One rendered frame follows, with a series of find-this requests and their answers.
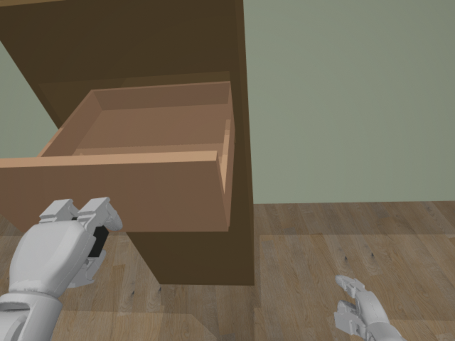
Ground cabinet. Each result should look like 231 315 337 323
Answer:
0 0 255 286

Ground drawer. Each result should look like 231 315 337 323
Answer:
0 81 235 232

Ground robot right forearm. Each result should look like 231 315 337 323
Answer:
365 322 407 341

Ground robot left forearm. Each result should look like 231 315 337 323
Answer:
0 291 63 341

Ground robot right hand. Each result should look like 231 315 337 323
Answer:
334 275 390 341

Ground handle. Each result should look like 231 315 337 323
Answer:
72 217 109 257

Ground robot left hand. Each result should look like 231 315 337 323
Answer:
9 197 123 298

